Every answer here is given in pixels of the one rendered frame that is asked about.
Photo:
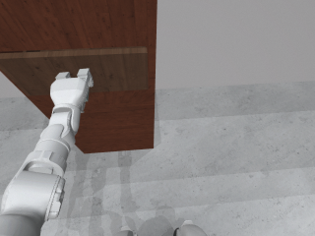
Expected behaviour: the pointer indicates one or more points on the handle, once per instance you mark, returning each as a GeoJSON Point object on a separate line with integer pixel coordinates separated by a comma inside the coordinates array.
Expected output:
{"type": "Point", "coordinates": [87, 98]}

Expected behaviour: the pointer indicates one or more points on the drawer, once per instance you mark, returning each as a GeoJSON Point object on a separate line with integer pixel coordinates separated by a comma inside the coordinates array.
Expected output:
{"type": "Point", "coordinates": [112, 68]}

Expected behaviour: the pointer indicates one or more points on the robot left forearm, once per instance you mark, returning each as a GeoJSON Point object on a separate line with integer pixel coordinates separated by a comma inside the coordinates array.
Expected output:
{"type": "Point", "coordinates": [53, 148]}

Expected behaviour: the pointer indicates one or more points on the right robot shin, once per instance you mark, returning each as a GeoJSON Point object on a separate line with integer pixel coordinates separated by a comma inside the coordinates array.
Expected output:
{"type": "Point", "coordinates": [187, 222]}

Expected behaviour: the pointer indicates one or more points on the left robot shin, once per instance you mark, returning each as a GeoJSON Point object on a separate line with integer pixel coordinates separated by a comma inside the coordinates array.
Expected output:
{"type": "Point", "coordinates": [125, 228]}

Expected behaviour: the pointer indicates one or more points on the robot shin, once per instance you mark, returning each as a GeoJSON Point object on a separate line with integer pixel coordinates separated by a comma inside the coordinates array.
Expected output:
{"type": "Point", "coordinates": [187, 222]}
{"type": "Point", "coordinates": [125, 228]}

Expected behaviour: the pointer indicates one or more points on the cabinet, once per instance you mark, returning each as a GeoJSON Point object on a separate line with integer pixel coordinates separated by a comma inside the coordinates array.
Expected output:
{"type": "Point", "coordinates": [112, 120]}

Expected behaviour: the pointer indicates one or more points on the robot left upper arm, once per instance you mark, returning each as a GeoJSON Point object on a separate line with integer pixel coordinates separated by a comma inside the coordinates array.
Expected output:
{"type": "Point", "coordinates": [34, 198]}

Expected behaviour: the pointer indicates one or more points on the robot left hand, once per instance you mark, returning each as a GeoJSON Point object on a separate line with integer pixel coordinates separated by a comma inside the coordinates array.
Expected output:
{"type": "Point", "coordinates": [73, 91]}

